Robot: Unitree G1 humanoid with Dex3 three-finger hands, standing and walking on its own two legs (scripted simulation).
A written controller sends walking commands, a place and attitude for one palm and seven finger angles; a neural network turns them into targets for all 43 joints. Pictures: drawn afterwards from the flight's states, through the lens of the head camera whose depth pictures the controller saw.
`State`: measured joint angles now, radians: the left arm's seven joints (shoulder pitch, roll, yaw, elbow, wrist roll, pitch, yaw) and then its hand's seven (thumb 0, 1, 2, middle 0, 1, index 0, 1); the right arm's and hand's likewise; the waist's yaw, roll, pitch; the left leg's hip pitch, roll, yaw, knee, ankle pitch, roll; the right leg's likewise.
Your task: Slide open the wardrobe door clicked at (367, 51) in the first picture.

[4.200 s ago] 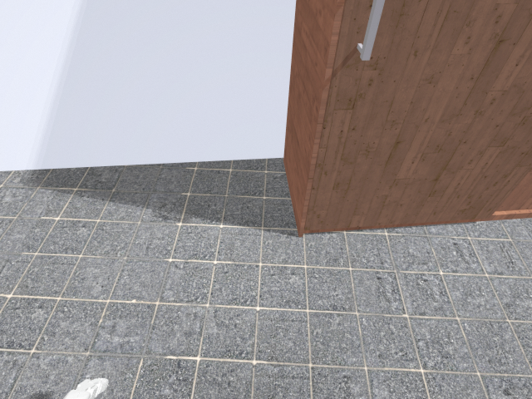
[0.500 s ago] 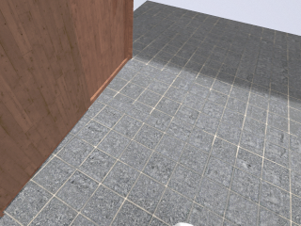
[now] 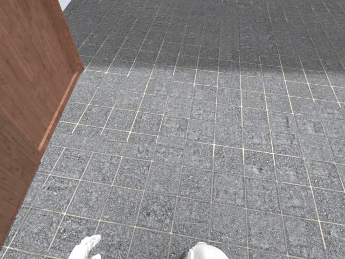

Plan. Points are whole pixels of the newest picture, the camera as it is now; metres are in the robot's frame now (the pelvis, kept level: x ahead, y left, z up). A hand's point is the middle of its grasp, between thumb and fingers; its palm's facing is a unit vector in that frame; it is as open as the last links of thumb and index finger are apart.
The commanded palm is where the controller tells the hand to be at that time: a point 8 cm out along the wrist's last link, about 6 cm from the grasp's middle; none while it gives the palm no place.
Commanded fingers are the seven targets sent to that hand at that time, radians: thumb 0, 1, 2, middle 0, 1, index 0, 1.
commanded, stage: turn to face it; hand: left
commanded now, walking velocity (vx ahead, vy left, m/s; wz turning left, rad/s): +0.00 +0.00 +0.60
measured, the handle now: out of the picture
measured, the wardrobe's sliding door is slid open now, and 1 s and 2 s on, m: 0.00 0.00 0.00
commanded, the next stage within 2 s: none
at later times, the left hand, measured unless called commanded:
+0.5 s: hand out of the picture +0.12 +0.25 -0.17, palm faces +0.25 -0.95 -0.17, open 7.3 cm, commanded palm none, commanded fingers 0.00 0.90 0.90 -0.20 -0.30 -0.20 -0.30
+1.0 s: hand out of the picture +0.12 +0.22 -0.12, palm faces +0.49 -0.83 -0.28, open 7.3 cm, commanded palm none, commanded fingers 0.00 0.90 0.90 -0.20 -0.30 -0.20 -0.30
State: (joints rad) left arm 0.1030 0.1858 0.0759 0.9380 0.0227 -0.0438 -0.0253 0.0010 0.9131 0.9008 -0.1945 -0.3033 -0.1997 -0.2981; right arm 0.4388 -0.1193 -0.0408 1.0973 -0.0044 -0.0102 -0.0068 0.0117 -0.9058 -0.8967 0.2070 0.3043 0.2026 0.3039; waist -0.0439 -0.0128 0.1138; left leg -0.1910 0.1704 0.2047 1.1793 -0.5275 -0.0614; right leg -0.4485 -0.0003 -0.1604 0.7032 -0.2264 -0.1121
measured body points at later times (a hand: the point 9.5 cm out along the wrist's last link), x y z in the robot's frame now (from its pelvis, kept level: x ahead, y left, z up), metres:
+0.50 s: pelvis +0.11 +0.05 +0.01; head +0.14 +0.09 +0.46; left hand +0.11 +0.30 -0.16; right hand +0.23 -0.17 -0.12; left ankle +0.13 +0.13 -0.71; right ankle +0.08 -0.08 -0.64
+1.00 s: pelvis +0.11 -0.02 +0.02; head +0.13 -0.03 +0.47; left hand +0.10 +0.26 -0.10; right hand +0.27 -0.23 -0.13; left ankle +0.12 +0.12 -0.69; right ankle +0.17 -0.13 -0.71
